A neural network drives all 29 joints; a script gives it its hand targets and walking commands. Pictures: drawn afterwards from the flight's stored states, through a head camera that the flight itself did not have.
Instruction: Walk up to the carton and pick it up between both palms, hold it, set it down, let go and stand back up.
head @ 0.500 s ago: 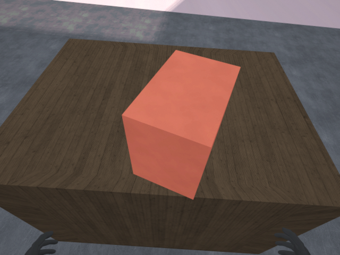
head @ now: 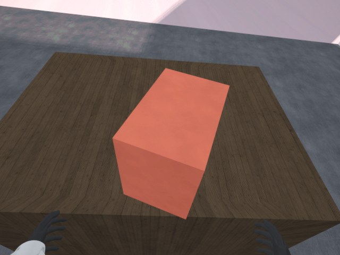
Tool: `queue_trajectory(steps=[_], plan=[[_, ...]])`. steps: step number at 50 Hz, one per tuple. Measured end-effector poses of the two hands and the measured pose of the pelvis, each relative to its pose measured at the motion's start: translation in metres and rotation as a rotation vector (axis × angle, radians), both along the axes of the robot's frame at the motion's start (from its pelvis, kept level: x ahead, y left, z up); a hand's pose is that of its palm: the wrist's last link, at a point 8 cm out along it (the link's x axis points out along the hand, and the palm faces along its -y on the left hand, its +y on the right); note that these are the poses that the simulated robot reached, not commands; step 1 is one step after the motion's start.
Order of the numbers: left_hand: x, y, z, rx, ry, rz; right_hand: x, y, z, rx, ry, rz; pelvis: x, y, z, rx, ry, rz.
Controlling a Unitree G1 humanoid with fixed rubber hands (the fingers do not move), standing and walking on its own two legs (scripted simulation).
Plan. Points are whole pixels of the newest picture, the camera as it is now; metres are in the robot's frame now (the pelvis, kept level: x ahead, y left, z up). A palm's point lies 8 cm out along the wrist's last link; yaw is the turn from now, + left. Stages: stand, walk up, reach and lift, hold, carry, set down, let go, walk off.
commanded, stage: reach and lift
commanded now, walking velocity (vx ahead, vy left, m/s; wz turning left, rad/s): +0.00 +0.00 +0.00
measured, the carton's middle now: (175, 141) +0.40 +0.00 +0.05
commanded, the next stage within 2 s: none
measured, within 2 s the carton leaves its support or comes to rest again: neither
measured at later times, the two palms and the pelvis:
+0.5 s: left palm (32, 247) +0.16 +0.29 -0.02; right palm (263, 254) +0.15 -0.19 -0.02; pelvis +0.00 +0.01 +0.01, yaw -1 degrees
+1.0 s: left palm (25, 241) +0.16 +0.28 +0.02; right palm out of the picture +0.14 -0.16 +0.02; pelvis +0.00 +0.01 +0.00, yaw +0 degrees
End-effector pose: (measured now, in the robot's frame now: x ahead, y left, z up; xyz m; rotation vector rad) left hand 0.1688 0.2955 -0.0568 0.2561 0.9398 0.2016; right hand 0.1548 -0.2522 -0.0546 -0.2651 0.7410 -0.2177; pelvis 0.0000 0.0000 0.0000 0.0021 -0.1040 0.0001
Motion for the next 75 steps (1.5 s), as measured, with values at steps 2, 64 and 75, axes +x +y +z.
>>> queue_trajectory(steps=[2,64,75], plan=[[-0.001,-0.002,0.002,-0.014,-0.009,-0.006,-0.001,0.007,0.000,0.011,-0.012,-0.007,0.001,0.001,0.001,0.000,0.000,-0.003],[0.002,-0.016,0.095,-0.158,-0.569,-0.244,0.000,0.121,0.092,0.206,-0.470,-0.198,0.012,0.017,0.003,-0.023,0.012,0.002],[0.018,-0.022,0.106,-0.178,-0.609,-0.281,0.010,0.124,0.097,0.201,-0.523,-0.202,0.014,0.022,0.003,-0.025,0.009,0.002]])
